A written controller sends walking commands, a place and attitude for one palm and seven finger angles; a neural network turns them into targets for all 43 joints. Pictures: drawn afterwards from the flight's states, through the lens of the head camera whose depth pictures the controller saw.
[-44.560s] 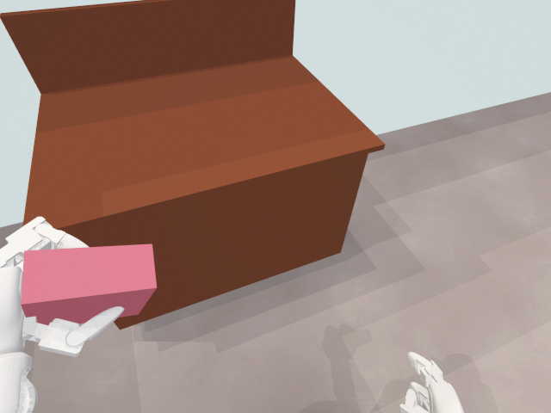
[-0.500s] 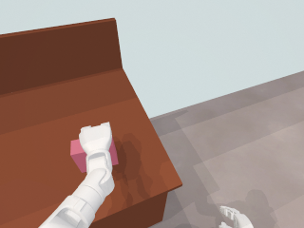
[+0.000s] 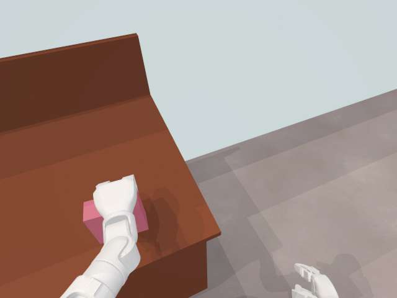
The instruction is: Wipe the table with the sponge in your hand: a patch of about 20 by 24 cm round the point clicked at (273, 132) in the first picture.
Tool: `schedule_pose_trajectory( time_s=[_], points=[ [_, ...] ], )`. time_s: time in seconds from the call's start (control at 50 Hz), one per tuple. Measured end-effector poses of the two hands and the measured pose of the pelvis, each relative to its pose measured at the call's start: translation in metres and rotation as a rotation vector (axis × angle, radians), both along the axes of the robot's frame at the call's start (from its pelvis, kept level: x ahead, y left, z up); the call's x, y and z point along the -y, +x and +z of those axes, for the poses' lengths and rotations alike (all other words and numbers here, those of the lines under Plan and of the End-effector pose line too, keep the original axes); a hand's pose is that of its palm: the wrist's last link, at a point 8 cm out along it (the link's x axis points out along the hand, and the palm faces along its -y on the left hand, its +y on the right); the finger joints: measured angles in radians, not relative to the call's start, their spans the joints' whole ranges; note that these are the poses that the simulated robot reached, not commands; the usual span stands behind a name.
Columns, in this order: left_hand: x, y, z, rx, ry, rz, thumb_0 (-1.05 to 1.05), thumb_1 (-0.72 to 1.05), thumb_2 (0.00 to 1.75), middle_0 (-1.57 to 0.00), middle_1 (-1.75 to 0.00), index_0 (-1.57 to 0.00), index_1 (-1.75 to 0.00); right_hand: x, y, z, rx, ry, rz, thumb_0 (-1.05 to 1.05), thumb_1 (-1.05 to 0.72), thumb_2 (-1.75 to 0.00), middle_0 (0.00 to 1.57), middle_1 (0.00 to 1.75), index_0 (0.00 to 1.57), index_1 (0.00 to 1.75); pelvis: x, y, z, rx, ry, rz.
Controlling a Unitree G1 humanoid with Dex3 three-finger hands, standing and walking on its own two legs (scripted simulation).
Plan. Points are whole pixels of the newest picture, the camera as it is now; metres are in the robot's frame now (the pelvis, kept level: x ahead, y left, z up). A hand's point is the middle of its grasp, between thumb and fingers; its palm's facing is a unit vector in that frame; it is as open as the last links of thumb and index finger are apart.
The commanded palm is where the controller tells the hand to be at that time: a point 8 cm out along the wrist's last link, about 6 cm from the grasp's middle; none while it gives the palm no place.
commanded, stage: wipe back along the third lane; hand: left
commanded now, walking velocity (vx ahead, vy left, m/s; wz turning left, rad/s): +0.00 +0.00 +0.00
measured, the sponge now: (120, 220) +0.30 +0.23 -0.05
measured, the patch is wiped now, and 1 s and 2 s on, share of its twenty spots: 1.00 1.00 1.00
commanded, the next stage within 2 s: slide back across to the middle lane in 0.78 s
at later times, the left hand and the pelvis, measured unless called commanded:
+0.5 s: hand (123, 210) +0.31 +0.22 -0.02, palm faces -0.07 -0.04 -1.00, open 9.6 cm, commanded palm +0.26 +0.21 +0.01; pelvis -0.01 -0.01 +0.00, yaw -1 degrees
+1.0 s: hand (122, 210) +0.30 +0.22 -0.02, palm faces -0.05 -0.05 -1.00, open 9.6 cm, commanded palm +0.25 +0.22 +0.02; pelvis -0.01 +0.00 +0.00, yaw -1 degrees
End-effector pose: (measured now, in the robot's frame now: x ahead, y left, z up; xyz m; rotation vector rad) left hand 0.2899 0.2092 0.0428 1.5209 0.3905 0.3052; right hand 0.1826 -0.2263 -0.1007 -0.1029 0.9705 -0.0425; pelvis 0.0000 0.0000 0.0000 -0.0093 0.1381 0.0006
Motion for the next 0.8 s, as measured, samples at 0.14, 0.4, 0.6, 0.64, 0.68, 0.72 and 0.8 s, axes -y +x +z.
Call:
schedule_pose_trajectory(
  time_s=[0.14, 0.4, 0.6, 0.64, 0.68, 0.72, 0.8],
  points=[
    [0.001, 0.0, -0.001, -0.02, -0.001, 0.016, 0.01, -0.44, 1.08, -0.7, -1.49, -0.73, -1.49, 0.014, -0.005, 0.0, 0.008, -0.023, -0.015, 0.01, -0.91, -0.9, 0.2, 0.3, 0.2, 0.3, 0.01, -0.004, 0.001, 0.002, 0.007, 0.0],
    [-0.001, 0.001, -0.003, -0.019, -0.009, 0.014, -0.01, -0.46, 1.08, -0.73, -1.47, -0.75, -1.47, 0.031, -0.021, -0.007, -0.013, -0.044, -0.055, 0.01, -0.91, -0.9, 0.2, 0.3, 0.2, 0.3, 0.015, -0.005, 0.001, -0.016, 0.011, -0.011],
    [-0.001, 0.002, -0.004, -0.021, -0.008, 0.012, -0.01, -0.47, 1.08, -0.74, -1.45, -0.77, -1.46, 0.026, -0.024, -0.009, -0.013, -0.042, -0.056, 0.01, -0.91, -0.9, 0.2, 0.3, 0.2, 0.3, 0.012, -0.007, 0.0, -0.02, 0.01, -0.009],
    [0.0, 0.002, -0.004, -0.02, -0.004, 0.012, -0.01, -0.47, 1.08, -0.74, -1.45, -0.77, -1.45, 0.024, -0.023, -0.009, -0.009, -0.039, -0.052, 0.01, -0.91, -0.9, 0.2, 0.3, 0.2, 0.3, 0.011, -0.008, 0.0, -0.02, 0.01, -0.007],
    [-0.001, 0.002, -0.004, -0.019, -0.004, 0.011, -0.02, -0.47, 1.08, -0.74, -1.45, -0.77, -1.45, 0.021, -0.022, -0.009, -0.006, -0.036, -0.048, 0.01, -0.91, -0.9, 0.2, 0.3, 0.2, 0.3, 0.01, -0.008, -0.001, -0.022, 0.01, -0.008],
    [-0.001, 0.001, -0.004, -0.015, -0.006, 0.01, -0.02, -0.47, 1.08, -0.74, -1.45, -0.77, -1.45, 0.018, -0.021, -0.009, -0.002, -0.033, -0.045, 0.01, -0.91, -0.9, 0.2, 0.3, 0.2, 0.3, 0.009, -0.008, -0.001, -0.022, 0.009, -0.008],
    [-0.001, 0.0, -0.004, -0.006, -0.008, 0.008, -0.02, -0.47, 1.08, -0.74, -1.45, -0.77, -1.45, 0.013, -0.018, -0.007, 0.008, -0.027, -0.038, 0.01, -0.91, -0.9, 0.2, 0.3, 0.2, 0.3, 0.007, -0.009, -0.001, -0.022, 0.008, -0.009]
  ],
)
